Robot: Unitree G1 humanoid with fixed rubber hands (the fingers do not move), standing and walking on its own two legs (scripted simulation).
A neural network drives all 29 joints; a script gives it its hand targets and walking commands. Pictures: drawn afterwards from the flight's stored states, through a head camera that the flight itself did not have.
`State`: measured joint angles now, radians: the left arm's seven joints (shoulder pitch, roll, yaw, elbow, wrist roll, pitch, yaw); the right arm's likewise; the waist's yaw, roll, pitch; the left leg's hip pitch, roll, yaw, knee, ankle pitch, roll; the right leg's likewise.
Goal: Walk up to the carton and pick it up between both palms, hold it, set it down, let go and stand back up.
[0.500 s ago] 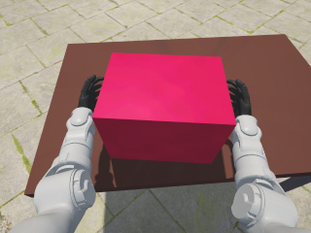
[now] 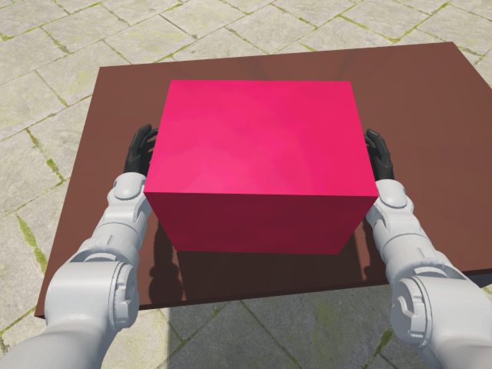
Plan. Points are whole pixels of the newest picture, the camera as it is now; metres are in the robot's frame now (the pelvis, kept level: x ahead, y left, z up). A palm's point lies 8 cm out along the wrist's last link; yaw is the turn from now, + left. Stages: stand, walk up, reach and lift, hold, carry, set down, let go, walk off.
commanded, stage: set down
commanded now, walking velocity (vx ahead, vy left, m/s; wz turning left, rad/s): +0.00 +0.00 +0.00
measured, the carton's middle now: (257, 170) +0.45 +0.02 +0.02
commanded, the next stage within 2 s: none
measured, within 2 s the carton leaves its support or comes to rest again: neither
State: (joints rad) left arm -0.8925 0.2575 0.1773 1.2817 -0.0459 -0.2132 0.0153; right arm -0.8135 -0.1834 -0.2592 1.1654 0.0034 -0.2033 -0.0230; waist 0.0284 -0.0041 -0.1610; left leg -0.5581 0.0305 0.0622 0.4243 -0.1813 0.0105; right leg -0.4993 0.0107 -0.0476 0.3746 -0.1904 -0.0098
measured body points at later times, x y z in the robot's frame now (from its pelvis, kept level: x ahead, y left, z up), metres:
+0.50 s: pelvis -0.03 +0.00 -0.03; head +0.08 +0.00 +0.40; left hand +0.43 +0.26 +0.03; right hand +0.44 -0.25 +0.04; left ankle -0.01 +0.11 -0.74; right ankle -0.03 -0.11 -0.74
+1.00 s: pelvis -0.05 +0.00 -0.02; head +0.04 +0.02 +0.42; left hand +0.44 +0.28 +0.13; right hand +0.45 -0.24 +0.14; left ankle -0.01 +0.11 -0.74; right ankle -0.03 -0.11 -0.74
